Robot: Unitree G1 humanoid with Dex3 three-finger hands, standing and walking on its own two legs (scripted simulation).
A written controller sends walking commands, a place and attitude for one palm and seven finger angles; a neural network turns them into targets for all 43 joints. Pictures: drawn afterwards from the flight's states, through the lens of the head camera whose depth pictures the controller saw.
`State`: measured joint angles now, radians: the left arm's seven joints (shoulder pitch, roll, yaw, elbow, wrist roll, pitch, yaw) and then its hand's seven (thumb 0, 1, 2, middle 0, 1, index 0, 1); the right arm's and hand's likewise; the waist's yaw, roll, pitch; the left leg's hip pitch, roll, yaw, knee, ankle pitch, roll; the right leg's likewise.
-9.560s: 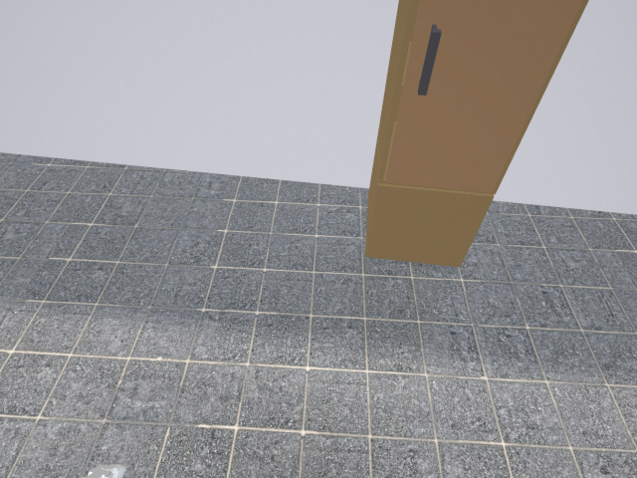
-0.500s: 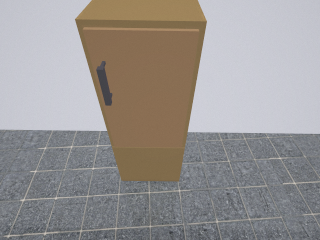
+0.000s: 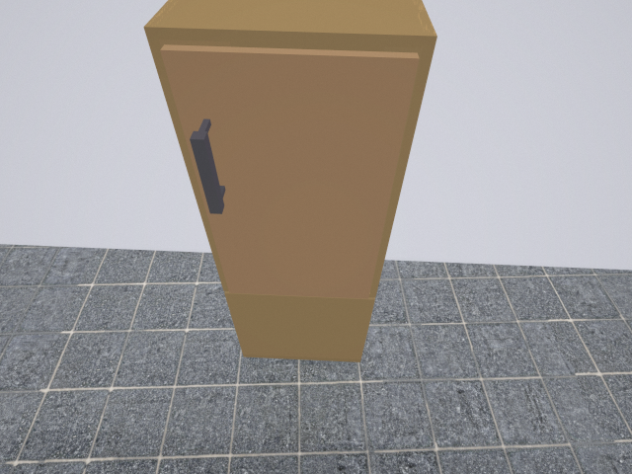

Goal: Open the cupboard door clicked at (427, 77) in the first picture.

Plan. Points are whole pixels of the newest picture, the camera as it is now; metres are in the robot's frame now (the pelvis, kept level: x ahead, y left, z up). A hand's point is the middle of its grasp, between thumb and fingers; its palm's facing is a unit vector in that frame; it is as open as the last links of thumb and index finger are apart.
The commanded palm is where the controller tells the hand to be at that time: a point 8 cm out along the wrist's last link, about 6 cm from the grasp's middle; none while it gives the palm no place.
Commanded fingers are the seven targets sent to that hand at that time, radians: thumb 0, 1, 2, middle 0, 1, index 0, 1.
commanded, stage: come to a stop and stand still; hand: left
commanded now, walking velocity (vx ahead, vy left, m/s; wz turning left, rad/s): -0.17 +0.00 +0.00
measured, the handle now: (211, 168) +0.54 +0.21 +0.08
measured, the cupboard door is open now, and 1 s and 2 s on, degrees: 0 0 0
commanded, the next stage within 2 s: look again from close up in 0.98 s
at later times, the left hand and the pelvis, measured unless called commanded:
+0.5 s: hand out of the picture +0.02 +0.17 -0.16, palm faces -0.02 -0.97 -0.22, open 7.3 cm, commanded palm none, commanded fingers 0.00 0.90 0.90 -0.20 -0.30 -0.20 -0.30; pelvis -0.01 +0.00 +0.01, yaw -3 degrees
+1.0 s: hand out of the picture -0.05 +0.12 -0.17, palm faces +0.02 -0.99 -0.12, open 7.4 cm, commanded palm none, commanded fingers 0.00 0.90 0.90 -0.20 -0.30 -0.20 -0.30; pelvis -0.03 -0.02 +0.01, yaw -2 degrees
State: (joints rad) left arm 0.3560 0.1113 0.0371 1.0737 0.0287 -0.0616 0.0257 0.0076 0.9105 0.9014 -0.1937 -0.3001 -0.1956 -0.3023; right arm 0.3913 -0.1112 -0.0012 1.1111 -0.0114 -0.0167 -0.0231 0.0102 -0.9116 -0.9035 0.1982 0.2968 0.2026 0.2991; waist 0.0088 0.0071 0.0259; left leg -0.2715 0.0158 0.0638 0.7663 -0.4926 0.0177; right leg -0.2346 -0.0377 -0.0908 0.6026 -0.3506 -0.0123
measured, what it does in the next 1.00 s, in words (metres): stands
